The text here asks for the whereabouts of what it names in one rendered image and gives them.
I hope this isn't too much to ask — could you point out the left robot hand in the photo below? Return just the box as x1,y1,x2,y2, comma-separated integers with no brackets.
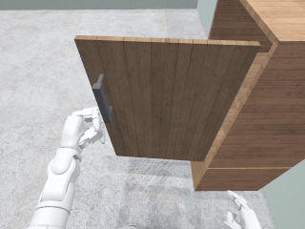
60,107,106,154

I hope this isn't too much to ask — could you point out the robot left forearm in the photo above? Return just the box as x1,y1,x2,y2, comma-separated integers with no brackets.
26,147,82,229

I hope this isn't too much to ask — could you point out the cupboard door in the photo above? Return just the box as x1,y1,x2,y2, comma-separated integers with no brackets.
74,35,261,162

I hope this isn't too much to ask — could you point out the handle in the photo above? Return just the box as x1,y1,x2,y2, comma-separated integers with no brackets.
91,73,113,124

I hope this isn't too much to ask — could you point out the right robot hand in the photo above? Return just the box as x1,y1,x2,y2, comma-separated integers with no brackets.
224,190,262,229

